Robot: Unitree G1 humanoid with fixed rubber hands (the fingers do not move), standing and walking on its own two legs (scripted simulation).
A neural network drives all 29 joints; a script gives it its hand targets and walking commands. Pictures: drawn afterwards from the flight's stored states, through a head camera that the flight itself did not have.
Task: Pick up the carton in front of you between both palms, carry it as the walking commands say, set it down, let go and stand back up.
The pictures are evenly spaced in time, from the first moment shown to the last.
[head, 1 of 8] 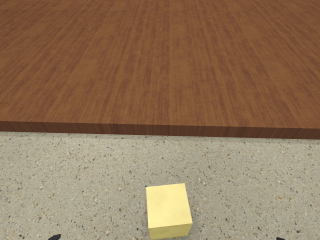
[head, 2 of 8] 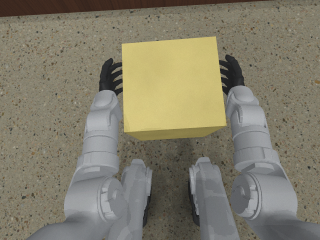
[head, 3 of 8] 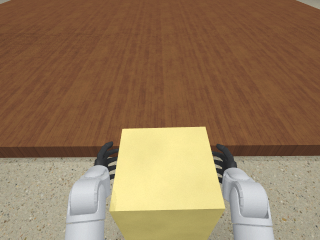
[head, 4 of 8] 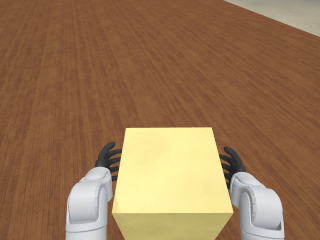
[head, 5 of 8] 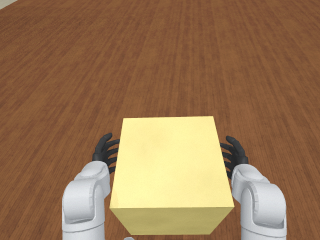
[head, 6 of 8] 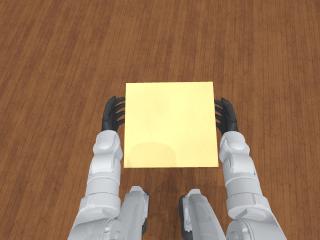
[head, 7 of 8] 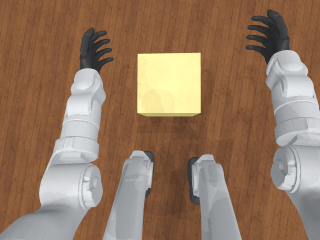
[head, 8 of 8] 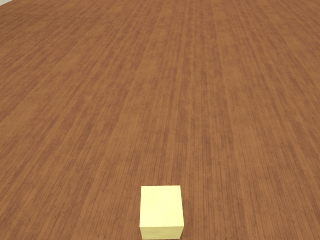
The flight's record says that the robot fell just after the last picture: no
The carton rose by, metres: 0.90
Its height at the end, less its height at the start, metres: +0.13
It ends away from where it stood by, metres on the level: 4.76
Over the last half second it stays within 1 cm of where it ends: yes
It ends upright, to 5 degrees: yes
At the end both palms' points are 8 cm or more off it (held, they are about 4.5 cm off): yes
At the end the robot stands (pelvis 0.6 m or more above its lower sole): yes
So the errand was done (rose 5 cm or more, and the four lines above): yes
